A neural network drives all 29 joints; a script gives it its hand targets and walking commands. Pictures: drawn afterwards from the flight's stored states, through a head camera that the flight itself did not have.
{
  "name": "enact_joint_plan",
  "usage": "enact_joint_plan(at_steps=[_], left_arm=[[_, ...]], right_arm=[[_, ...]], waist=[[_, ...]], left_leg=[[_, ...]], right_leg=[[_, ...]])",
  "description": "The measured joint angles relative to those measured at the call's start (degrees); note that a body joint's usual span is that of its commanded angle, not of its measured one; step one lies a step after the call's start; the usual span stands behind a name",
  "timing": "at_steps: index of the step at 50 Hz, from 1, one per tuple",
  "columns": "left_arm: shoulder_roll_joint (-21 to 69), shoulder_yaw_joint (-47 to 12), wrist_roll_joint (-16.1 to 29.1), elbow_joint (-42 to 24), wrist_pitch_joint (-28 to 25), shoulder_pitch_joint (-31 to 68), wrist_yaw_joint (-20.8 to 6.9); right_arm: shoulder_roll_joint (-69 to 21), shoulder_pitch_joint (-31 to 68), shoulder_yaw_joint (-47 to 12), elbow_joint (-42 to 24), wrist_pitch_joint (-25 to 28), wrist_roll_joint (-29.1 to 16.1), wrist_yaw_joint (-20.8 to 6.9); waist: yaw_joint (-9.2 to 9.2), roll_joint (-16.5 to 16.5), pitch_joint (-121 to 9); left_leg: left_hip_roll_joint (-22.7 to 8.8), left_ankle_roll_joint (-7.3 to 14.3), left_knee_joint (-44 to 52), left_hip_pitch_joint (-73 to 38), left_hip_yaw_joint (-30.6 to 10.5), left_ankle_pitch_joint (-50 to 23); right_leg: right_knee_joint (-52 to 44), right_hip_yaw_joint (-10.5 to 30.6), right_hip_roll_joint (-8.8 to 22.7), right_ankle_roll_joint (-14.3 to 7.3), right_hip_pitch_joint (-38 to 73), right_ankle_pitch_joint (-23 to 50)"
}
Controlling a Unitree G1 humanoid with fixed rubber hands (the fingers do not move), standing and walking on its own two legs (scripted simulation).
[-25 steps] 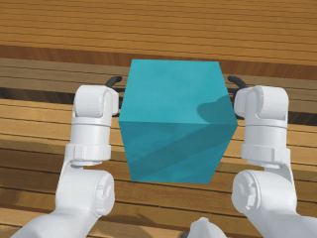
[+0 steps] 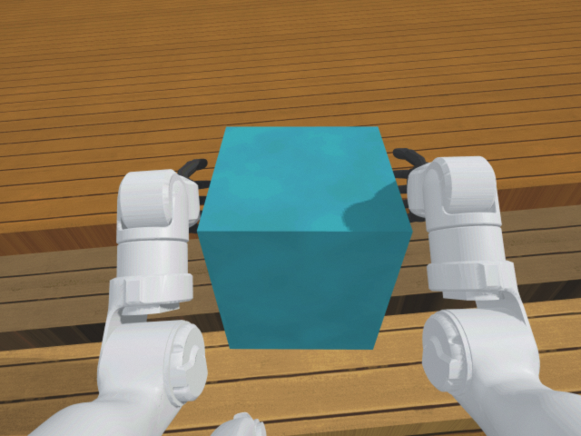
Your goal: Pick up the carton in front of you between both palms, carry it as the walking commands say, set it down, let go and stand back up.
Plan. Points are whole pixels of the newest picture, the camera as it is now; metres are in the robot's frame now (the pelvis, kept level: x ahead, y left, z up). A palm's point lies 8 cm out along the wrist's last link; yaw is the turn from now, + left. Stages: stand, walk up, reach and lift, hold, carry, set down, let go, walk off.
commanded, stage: carry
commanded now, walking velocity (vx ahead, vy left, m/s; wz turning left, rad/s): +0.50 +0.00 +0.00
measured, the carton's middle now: (301, 241) +0.36 -0.01 +0.10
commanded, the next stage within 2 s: none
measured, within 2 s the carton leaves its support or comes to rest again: neither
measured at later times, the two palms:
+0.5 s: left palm (186, 38) +0.66 +0.15 +0.29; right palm (367, 17) +0.66 -0.15 +0.30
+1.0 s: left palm out of the picture +0.96 +0.17 +0.42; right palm out of the picture +0.97 -0.13 +0.41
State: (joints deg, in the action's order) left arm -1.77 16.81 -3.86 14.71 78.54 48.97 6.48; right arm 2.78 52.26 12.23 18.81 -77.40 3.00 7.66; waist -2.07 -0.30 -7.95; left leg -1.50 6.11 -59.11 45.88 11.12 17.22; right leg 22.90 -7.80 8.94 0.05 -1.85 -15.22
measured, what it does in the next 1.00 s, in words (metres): climbs: right foot 0.11 m higher, then left foot 0.11 m higher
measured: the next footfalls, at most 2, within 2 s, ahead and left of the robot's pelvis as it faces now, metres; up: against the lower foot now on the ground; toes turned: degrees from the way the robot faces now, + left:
right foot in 0.48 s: +0.48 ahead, -0.12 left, +0.22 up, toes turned -5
left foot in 1.00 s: +0.80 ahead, +0.14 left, +0.34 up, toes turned +7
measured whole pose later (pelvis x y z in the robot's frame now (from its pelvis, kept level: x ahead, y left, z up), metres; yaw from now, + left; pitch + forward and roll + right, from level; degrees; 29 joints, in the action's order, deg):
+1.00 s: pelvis +0.59 +0.02 +0.22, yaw +1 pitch +5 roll +3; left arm -1.3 16.6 -3.4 11.3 79.0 52.6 8.3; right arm 3.1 54.3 15.6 12.9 -78.8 4.4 7.2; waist 1.4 0.4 -6.6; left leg -4.5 6.6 -67.9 57.5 8.8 18.7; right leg 15.6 -6.7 6.2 -0.4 -0.2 -16.7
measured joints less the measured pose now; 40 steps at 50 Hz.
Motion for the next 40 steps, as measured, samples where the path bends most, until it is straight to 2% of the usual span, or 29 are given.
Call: enact_joint_plan(at_steps=[1, 2, 4, 6, 8, 12, 17, 19, 22, 24, 25, 26, 27, 28, 30, 32, 33, 35, 38, 40], left_arm=[[-0.52, 0.30, 0.20, -0.25, -0.18, 0.09, -0.06], [-1.24, 0.76, 0.44, -0.76, -0.30, 0.31, -0.23], [-1.85, 1.78, 0.50, -1.85, -0.46, 0.73, -0.33], [-1.19, 2.46, -0.10, -4.42, 0.16, 0.57, -0.28], [-0.37, 2.54, -0.61, -7.95, 0.87, 0.51, -0.24], [0.28, 2.02, -1.07, -12.58, 1.21, 2.09, -0.10], [-0.57, 1.00, -1.22, -9.34, 1.26, 4.04, -0.04], [-0.62, 0.11, -1.53, -6.71, 1.39, 4.60, 0.01], [-0.68, -1.29, -1.61, -2.73, 1.49, 4.96, 0.19], [-0.80, -2.18, -1.26, 0.09, 1.13, 5.09, 0.42], [-0.68, -2.68, -0.99, 1.23, 0.65, 4.57, 0.54], [-0.51, -3.38, -0.69, 2.21, 0.14, 4.00, 0.71], [-0.27, -4.04, -0.39, 3.01, -0.24, 3.68, 0.99], [-0.03, -4.71, 0.00, 3.32, -0.88, 3.57, 1.33], [0.78, -6.02, 0.85, 2.72, -2.37, 2.53, 2.33], [1.20, -6.60, 1.92, 0.20, -2.74, 0.30, 3.04], [1.17, -6.65, 2.47, -1.27, -2.66, -0.50, 3.33], [1.05, -6.39, 3.36, -3.95, -2.59, -1.07, 3.76], [1.21, -5.23, 3.56, -6.85, -2.90, -0.09, 3.89], [1.57, -4.39, 3.13, -7.81, -2.96, 1.12, 3.87]], right_arm=[[-0.19, 0.15, -0.54, 0.09, 0.56, -0.38, 0.27], [-0.60, 0.39, -1.00, -0.08, 1.19, -0.79, 0.74], [-1.48, -0.78, -1.58, -2.32, 1.97, -1.59, 1.63], [-1.89, -2.47, -1.56, -5.86, 1.69, -2.51, 2.31], [-2.11, -2.90, -0.67, -9.38, 1.18, -2.96, 2.69], [-2.45, -1.07, 2.20, -13.82, 0.83, -2.63, 2.63], [-2.43, 0.62, 3.70, -11.40, 0.60, -0.82, 1.39], [-1.87, 0.57, 4.03, -9.68, 0.10, -0.39, 0.73], [-1.07, 0.59, 4.58, -6.52, -0.53, 0.17, -0.16], [-0.88, 0.53, 5.29, -4.38, -0.56, 0.83, -0.69], [-0.90, -0.05, 5.54, -3.70, -0.43, 1.17, -0.91], [-0.96, -0.97, 5.90, -3.37, -0.23, 1.38, -1.10], [-0.81, -1.77, 6.19, -3.38, -0.18, 1.47, -1.35], [-0.35, -1.93, 6.48, -3.34, 0.11, 1.47, -1.65], [0.36, -2.10, 7.21, -3.74, 0.85, 1.68, -2.16], [-0.35, -2.97, 8.01, -5.52, 0.83, 2.31, -2.26], [-0.90, -3.44, 8.14, -6.92, 0.67, 2.61, -2.25], [-1.78, -3.94, 7.84, -10.08, 0.36, 3.10, -1.85], [-1.94, -3.17, 7.55, -13.82, 0.01, 3.24, -1.73], [-1.32, -2.15, 7.31, -14.90, -0.20, 2.85, -1.70]], waist=[[-1.26, -0.44, 1.49], [-2.59, -0.57, 3.10], [-4.58, -1.89, 6.01], [-5.24, -2.69, 8.04], [-5.03, -2.54, 9.56], [-3.84, -1.80, 9.82], [-2.99, -2.04, 6.08], [-2.38, -1.95, 4.87], [-0.77, -0.96, 2.81], [0.72, -0.41, 1.55], [1.86, 0.21, 1.12], [3.24, 0.38, 1.07], [4.74, 0.25, 1.58], [6.36, 0.51, 2.67], [8.68, 1.81, 5.39], [9.93, 2.62, 7.35], [10.11, 2.52, 8.15], [9.96, 1.87, 9.35], [9.11, 1.64, 9.45], [8.65, 2.07, 8.36]], left_leg=[[0.89, -0.04, 2.04, -2.55, 0.22, -0.77], [1.47, -0.29, 3.01, -4.16, -0.24, 2.03], [2.23, -0.37, 4.88, -6.82, -0.52, 2.45], [2.70, -0.70, 9.17, -10.75, -1.01, 1.03], [2.79, -0.88, 14.01, -14.93, -1.52, 0.04], [2.50, -1.02, 22.12, -22.03, -2.58, -0.42], [1.55, -2.58, 29.38, -30.99, -4.71, 1.54], [0.58, -3.62, 33.64, -35.75, -5.79, 1.79], [-1.43, -5.00, 42.47, -43.33, -6.30, 0.72], [-2.75, -4.86, 45.30, -46.60, -5.04, -0.32], [-3.84, -4.79, 44.00, -46.95, -4.27, -0.99], [-4.96, -4.72, 39.58, -45.78, -3.51, -2.17], [-5.99, -4.61, 31.55, -42.94, -3.70, -6.31], [-5.57, -4.95, 17.68, -37.39, -6.71, -8.09], [-0.85, -4.48, -12.47, -25.11, -14.06, -6.18], [2.74, -2.67, -30.32, -15.88, -15.65, -4.58], [3.47, -1.75, -34.56, -11.93, -15.17, -3.83], [3.30, -0.65, -36.81, -5.01, -13.33, -1.70], [1.06, -0.39, -33.57, 3.42, -10.71, 2.52], [-0.37, 0.04, -38.03, 9.65, -10.13, 6.97]], right_leg=[[11.77, 1.87, 0.66, -0.29, -4.45, 2.96], [26.46, 5.50, -0.71, -0.49, -10.39, 3.31], [53.42, 11.52, -5.58, -1.82, -21.43, 2.57], [68.68, 12.34, -8.71, -3.83, -29.95, 2.34], [74.33, 10.95, -9.47, -5.47, -37.07, 1.65], [71.85, 7.16, -7.52, -6.09, -48.19, -2.92], [83.30, 4.89, -5.23, -6.48, -62.72, -10.91], [80.07, 3.83, -4.16, -5.83, -66.34, -9.98], [63.36, 0.59, -2.91, -5.91, -65.46, -5.39], [50.33, -1.41, -3.82, -6.86, -59.93, -1.17], [46.82, -2.16, -5.23, -6.99, -55.29, -4.96], [40.97, -2.94, -6.91, -6.87, -48.80, -3.85], [33.97, -3.27, -8.35, -6.72, -42.61, 0.28], [32.33, -3.39, -9.05, -6.14, -40.55, -0.76], [30.41, -3.44, -9.95, -6.14, -37.47, -2.96], [25.91, -2.94, -10.68, -5.91, -33.09, -2.57], [23.30, -2.59, -10.75, -5.63, -30.78, -2.07], [18.49, -1.88, -10.47, -5.27, -26.45, -1.37], [12.81, -1.16, -9.89, -4.88, -21.08, -1.32], [10.16, -0.63, -9.70, -4.47, -18.09, -1.97]])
